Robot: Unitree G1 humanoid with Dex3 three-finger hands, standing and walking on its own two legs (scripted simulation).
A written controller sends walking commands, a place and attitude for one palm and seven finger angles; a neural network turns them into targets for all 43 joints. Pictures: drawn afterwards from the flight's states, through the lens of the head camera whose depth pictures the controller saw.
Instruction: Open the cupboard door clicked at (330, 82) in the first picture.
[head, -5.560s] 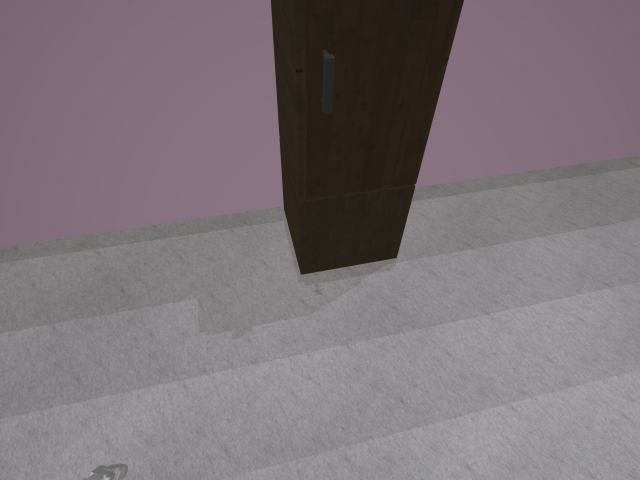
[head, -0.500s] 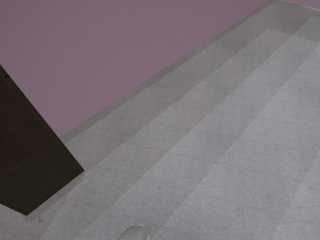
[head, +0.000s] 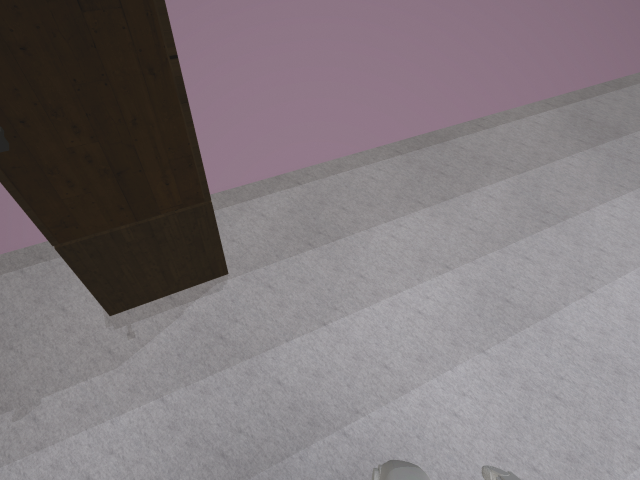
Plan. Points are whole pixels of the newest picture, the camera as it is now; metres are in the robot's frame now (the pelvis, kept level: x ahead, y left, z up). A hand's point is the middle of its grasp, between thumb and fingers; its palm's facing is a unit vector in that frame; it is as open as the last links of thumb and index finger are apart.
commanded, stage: turn to face it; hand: left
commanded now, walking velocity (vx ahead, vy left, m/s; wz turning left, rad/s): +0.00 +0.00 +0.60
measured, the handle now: out of the picture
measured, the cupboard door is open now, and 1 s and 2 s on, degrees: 0 0 0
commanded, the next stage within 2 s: take the last steps up to it in 0.64 s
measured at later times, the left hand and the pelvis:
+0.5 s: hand out of the picture +0.01 +0.15 -0.14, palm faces +0.30 -0.91 -0.28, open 7.4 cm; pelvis -0.02 -0.06 +0.00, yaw +17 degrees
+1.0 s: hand out of the picture -0.11 +0.19 -0.16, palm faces +0.46 -0.86 -0.21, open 7.4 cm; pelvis -0.04 -0.01 +0.01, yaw +25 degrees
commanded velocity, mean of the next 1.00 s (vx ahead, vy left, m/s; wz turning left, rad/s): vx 0.08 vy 0.00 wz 0.33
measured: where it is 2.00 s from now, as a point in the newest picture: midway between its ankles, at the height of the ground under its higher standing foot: (259, 475)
